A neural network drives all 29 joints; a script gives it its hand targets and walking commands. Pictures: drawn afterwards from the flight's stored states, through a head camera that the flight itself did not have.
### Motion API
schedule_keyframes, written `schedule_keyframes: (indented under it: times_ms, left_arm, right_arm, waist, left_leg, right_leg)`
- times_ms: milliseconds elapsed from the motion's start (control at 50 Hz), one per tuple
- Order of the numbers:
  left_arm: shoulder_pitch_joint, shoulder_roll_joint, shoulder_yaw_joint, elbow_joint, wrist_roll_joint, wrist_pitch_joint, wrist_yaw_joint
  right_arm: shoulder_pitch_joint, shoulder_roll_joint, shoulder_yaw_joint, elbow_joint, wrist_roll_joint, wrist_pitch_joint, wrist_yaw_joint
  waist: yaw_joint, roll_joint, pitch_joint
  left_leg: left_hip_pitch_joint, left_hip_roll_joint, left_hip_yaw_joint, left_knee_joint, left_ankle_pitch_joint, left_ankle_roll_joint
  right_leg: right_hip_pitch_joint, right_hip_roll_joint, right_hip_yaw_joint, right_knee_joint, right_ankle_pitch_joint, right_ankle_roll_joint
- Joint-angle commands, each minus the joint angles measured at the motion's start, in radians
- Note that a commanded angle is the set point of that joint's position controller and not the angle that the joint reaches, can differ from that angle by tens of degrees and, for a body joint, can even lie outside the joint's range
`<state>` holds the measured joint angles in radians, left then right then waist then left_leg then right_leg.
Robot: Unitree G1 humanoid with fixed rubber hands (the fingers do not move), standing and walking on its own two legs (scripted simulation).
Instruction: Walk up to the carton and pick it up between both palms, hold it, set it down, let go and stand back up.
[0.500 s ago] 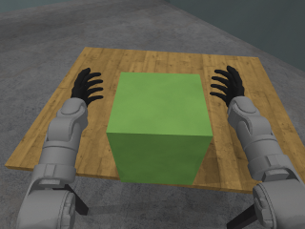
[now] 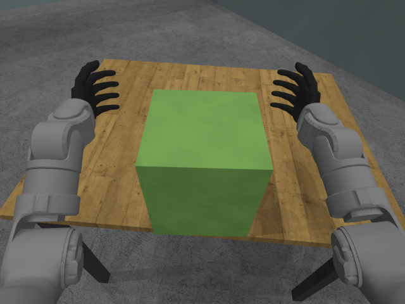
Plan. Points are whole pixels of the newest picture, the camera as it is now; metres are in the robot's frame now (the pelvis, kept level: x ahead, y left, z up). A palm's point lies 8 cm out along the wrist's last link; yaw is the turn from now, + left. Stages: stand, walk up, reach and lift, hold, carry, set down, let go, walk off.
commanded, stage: set down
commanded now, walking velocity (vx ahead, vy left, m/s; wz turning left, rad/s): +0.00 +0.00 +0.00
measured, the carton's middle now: (202, 166) +0.39 +0.03 +0.05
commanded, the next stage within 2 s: none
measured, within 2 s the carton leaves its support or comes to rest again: neither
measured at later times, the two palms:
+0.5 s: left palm (88, 160) +0.33 +0.23 +0.13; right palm (309, 160) +0.35 -0.16 +0.13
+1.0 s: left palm (83, 212) +0.26 +0.23 +0.08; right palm (320, 217) +0.27 -0.18 +0.08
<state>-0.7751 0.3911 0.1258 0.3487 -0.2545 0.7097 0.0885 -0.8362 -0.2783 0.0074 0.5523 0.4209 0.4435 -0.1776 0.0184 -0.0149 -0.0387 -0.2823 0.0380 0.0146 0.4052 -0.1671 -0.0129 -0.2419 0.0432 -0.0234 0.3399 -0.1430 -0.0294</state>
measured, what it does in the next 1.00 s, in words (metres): stands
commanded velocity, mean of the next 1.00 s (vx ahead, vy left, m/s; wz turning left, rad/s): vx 0.00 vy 0.00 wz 0.00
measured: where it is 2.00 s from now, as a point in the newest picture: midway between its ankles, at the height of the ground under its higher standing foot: outside the picture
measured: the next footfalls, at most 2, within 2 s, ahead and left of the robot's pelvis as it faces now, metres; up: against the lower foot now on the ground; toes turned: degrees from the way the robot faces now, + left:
none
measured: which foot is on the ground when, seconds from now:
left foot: down 0.00-1.00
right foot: down 0.00-1.00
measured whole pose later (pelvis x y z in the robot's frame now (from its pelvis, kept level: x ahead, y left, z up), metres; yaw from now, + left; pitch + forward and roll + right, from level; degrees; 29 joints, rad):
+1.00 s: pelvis +0.01 +0.00 +0.00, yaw -1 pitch -3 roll +0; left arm 0.06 0.24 0.13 -0.20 -0.21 0.54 0.05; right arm 0.09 -0.16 0.00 -0.15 0.30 0.34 -0.15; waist 0.04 -0.02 0.06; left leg -0.12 0.02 0.04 0.34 -0.16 -0.01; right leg -0.13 0.02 0.00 0.37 -0.18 -0.03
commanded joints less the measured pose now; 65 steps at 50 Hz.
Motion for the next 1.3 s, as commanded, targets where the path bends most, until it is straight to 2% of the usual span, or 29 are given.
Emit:
schedule_keyframes:
  times_ms: [0, 100, 180, 240, 300, 380, 460, 560, 660, 780, 800, 820, 860, 880, 940, 980, 1020, 1040, 1080, 1120, 1160, 1180, 1200, 1240, 1280]
  left_arm:
    - [-0.587, 0.189, 0.043, -0.18, -0.004, -0.028, -0.001]
    - [-0.503, 0.172, 0.059, -0.125, 0.029, -0.016, -0.028]
    - [-0.37, 0.136, 0.083, -0.15, 0.069, -0.018, -0.056]
    - [-0.249, 0.095, 0.103, -0.228, 0.098, -0.025, -0.073]
    - [-0.196, 0.077, 0.112, -0.365, 0.102, -0.032, -0.075]
    - [-0.182, 0.085, 0.102, -0.565, 0.065, -0.037, -0.046]
    - [-0.113, 0.083, 0.098, -0.676, 0.03, -0.036, -0.015]
    - [-0.001, 0.059, 0.1, -0.676, 0.018, -0.025, -0.004]
    - [0.136, 0.011, 0.109, -0.622, 0.044, -0.027, -0.022]
    - [0.271, -0.027, 0.107, -0.66, 0.061, -0.064, -0.042]
    - [0.44, -0.022, 0.097, -0.701, 0.067, -0.082, -0.048]
    - [0.489, -0.032, 0.099, -0.733, 0.072, -0.103, -0.055]
    - [0.499, -0.02, 0.098, -0.726, 0.07, -0.143, -0.059]
    - [0.498, -0.018, 0.094, -0.737, 0.063, -0.167, -0.056]
    - [0.55, -0.016, 0.044, -0.795, 0.037, -0.249, -0.039]
    - [0.609, -0.006, 0.018, -0.859, 0.011, -0.309, -0.025]
    - [0.668, 0.001, 0.002, -0.829, 0.004, -0.357, -0.019]
    - [0.713, -0.002, -0.013, -0.854, -0.008, -0.383, -0.016]
    - [0.79, -0.016, -0.016, -0.779, 0.008, -0.422, -0.019]
    - [0.824, -0.005, -0.024, -0.795, -0.002, -0.458, -0.022]
    - [0.892, -0.022, -0.038, -0.775, 0.008, -0.483, -0.025]
    - [0.906, -0.03, -0.04, -0.744, 0.021, -0.491, -0.026]
    - [0.946, -0.029, -0.039, -0.737, 0.02, -0.504, -0.029]
    - [1.01, -0.06, -0.059, -0.688, 0.035, -0.538, -0.038]
    - [1.071, -0.064, -0.066, -0.661, 0.052, -0.583, -0.045]
  right_arm:
    - [-0.555, -0.216, -0.059, -0.161, 0.023, -0.025, 0.009]
    - [-0.49, -0.205, -0.02, -0.091, 0.059, -0.009, 0.019]
    - [-0.372, -0.174, -0.007, -0.12, 0.063, -0.012, 0.023]
    - [-0.25, -0.138, -0.015, -0.208, 0.044, -0.023, 0.02]
    - [-0.181, -0.116, -0.049, -0.355, 0.007, -0.043, 0.015]
    - [-0.151, -0.118, -0.09, -0.561, -0.041, -0.072, 0.009]
    - [-0.076, -0.121, -0.09, -0.675, -0.055, -0.077, 0.002]
    - [0.04, -0.106, -0.079, -0.681, -0.055, -0.058, 0.0]
    - [0.175, -0.06, -0.058, -0.659, -0.066, -0.04, 0.002]
    - [0.318, -0.023, -0.049, -0.748, -0.098, -0.055, 0.002]
    - [0.483, -0.009, -0.045, -0.757, -0.072, -0.073, 0.007]
    - [0.545, -0.013, -0.042, -0.793, -0.072, -0.093, 0.009]
    - [0.568, -0.008, -0.052, -0.827, -0.096, -0.119, 0.01]
    - [0.572, 0.002, -0.059, -0.855, -0.108, -0.132, 0.018]
    - [0.649, 0.018, -0.073, -0.955, -0.138, -0.175, 0.037]
    - [0.717, 0.024, -0.072, -1.032, -0.144, -0.214, 0.05]
    - [0.789, 0.029, -0.056, -1.032, -0.154, -0.237, 0.061]
    - [0.83, 0.026, -0.062, -1.055, -0.156, -0.255, 0.067]
    - [0.922, 0.037, -0.044, -0.979, -0.171, -0.267, 0.077]
    - [0.957, 0.029, -0.04, -0.996, -0.178, -0.29, 0.077]
    - [1.025, 0.033, -0.03, -0.944, -0.179, -0.3, 0.085]
    - [1.033, 0.032, -0.026, -0.924, -0.179, -0.309, 0.09]
    - [1.062, 0.034, -0.031, -0.936, -0.184, -0.323, 0.09]
    - [1.129, 0.032, -0.031, -0.887, -0.2, -0.352, 0.1]
    - [1.189, 0.038, -0.018, -0.881, -0.21, -0.395, 0.108]
  waist:
    - [-0.019, 0.076, -0.6]
    - [-0.014, 0.063, -0.509]
    - [-0.015, 0.049, -0.422]
    - [-0.021, 0.044, -0.363]
    - [-0.03, 0.058, -0.351]
    - [-0.032, 0.088, -0.408]
    - [-0.023, 0.089, -0.461]
    - [-0.005, 0.062, -0.427]
    - [0.01, 0.027, -0.313]
    - [0.015, 0.014, -0.222]
    - [0.023, 0.004, -0.2]
    - [0.015, 0.014, -0.215]
    - [0.013, 0.023, -0.182]
    - [0.022, 0.031, -0.161]
    - [0.028, 0.046, -0.13]
    - [0.032, 0.049, -0.186]
    - [0.04, 0.053, -0.173]
    - [0.039, 0.049, -0.186]
    - [0.046, 0.043, -0.123]
    - [0.044, 0.019, -0.13]
    - [0.041, 0.03, -0.096]
    - [0.045, 0.03, -0.077]
    - [0.041, 0.006, -0.085]
    - [0.033, 0.008, -0.047]
    - [0.04, 0.01, -0.038]
  left_leg:
    - [0.229, -0.022, 0.014, -0.016, 0.263, -0.002]
    - [0.24, -0.02, 0.002, -0.037, 0.258, 0.011]
    - [0.255, -0.027, 0.001, -0.052, 0.262, 0.01]
    - [0.264, -0.038, 0.007, -0.06, 0.268, 0.003]
    - [0.269, -0.05, 0.019, -0.057, 0.272, -0.009]
    - [0.278, -0.055, 0.037, -0.035, 0.292, -0.025]
    - [0.268, -0.051, 0.047, -0.027, 0.286, -0.026]
    - [0.237, -0.041, 0.052, -0.063, 0.191, -0.005]
    - [0.206, -0.04, 0.054, -0.114, 0.087, 0.013]
    - [0.206, -0.049, 0.058, -0.126, 0.08, 0.008]
    - [0.245, -0.056, 0.043, -0.106, 0.138, 0.005]
    - [0.273, -0.059, 0.043, -0.101, 0.178, -0.002]
    - [0.278, -0.064, 0.044, -0.096, 0.166, -0.008]
    - [0.258, -0.064, 0.044, -0.104, 0.127, -0.007]
    - [0.242, -0.055, 0.037, -0.107, 0.101, -0.006]
    - [0.267, -0.05, 0.029, -0.088, 0.151, -0.011]
    - [0.28, -0.048, 0.024, -0.078, 0.176, -0.01]
    - [0.298, -0.044, 0.019, -0.073, 0.206, -0.012]
    - [0.293, -0.04, 0.013, -0.081, 0.207, -0.011]
    - [0.305, -0.043, 0.011, -0.082, 0.24, -0.01]
    - [0.32, -0.039, 0.006, -0.084, 0.259, -0.015]
    - [0.323, -0.04, 0.002, -0.085, 0.258, -0.012]
    - [0.33, -0.042, 0.002, -0.085, 0.264, -0.01]
    - [0.341, -0.041, -0.003, -0.081, 0.282, -0.015]
    - [0.353, -0.043, -0.005, -0.071, 0.315, -0.018]
  right_leg:
    - [0.188, -0.009, 0.02, -0.006, 0.245, 0.044]
    - [0.197, -0.009, 0.019, -0.029, 0.212, 0.044]
    - [0.214, -0.006, 0.017, -0.046, 0.194, 0.042]
    - [0.228, -0.002, 0.013, -0.051, 0.191, 0.04]
    - [0.221, 0.003, 0.006, -0.045, 0.182, 0.039]
    - [0.194, 0.009, -0.002, -0.019, 0.18, 0.038]
    - [0.194, 0.004, 0.01, 0.004, 0.187, 0.038]
    - [0.188, -0.01, 0.036, 0.0, 0.111, 0.041]
    - [0.182, -0.022, 0.049, -0.029, 0.014, 0.042]
    - [0.172, -0.021, 0.048, -0.047, -0.002, 0.041]
    - [0.195, -0.025, 0.052, -0.05, 0.059, 0.039]
    - [0.199, -0.024, 0.05, -0.055, 0.086, 0.04]
    - [0.162, -0.03, 0.048, -0.064, 0.067, 0.043]
    - [0.143, -0.035, 0.052, -0.07, 0.019, 0.038]
    - [0.109, -0.042, 0.059, -0.073, -0.017, 0.029]
    - [0.104, -0.039, 0.06, -0.067, 0.019, 0.025]
    - [0.086, -0.041, 0.066, -0.073, 0.024, 0.02]
    - [0.083, -0.036, 0.062, -0.073, 0.046, 0.017]
    - [0.075, -0.042, 0.067, -0.086, 0.02, 0.014]
    - [0.086, -0.043, 0.071, -0.095, 0.055, 0.019]
    - [0.079, -0.043, 0.071, -0.107, 0.052, 0.012]
    - [0.065, -0.045, 0.073, -0.114, 0.041, 0.011]
    - [0.076, -0.047, 0.074, -0.119, 0.06, 0.015]
    - [0.061, -0.043, 0.071, -0.124, 0.057, 0.011]
    - [0.054, -0.045, 0.068, -0.125, 0.08, 0.01]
